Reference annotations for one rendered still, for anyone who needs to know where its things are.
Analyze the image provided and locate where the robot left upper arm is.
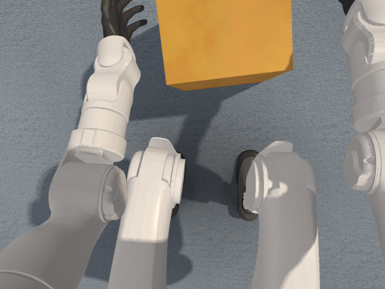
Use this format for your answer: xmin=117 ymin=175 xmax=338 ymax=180
xmin=0 ymin=162 xmax=128 ymax=289

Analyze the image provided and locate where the right robot forearm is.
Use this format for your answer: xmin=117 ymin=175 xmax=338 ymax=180
xmin=341 ymin=0 xmax=385 ymax=133

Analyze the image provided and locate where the right robot foot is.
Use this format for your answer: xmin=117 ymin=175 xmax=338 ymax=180
xmin=236 ymin=150 xmax=259 ymax=221

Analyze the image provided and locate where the carton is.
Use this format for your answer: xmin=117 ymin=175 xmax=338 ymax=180
xmin=156 ymin=0 xmax=293 ymax=91

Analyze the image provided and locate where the robot right upper arm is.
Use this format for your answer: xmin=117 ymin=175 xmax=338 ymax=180
xmin=343 ymin=130 xmax=385 ymax=261

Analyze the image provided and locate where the robot left shin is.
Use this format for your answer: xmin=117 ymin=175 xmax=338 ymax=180
xmin=126 ymin=137 xmax=177 ymax=208

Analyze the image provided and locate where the robot left hand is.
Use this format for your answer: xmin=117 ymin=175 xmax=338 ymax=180
xmin=100 ymin=0 xmax=147 ymax=44

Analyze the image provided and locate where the left robot forearm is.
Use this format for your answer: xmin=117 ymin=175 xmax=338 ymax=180
xmin=49 ymin=36 xmax=141 ymax=209

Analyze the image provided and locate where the robot right hand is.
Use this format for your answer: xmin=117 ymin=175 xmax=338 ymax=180
xmin=338 ymin=0 xmax=355 ymax=15

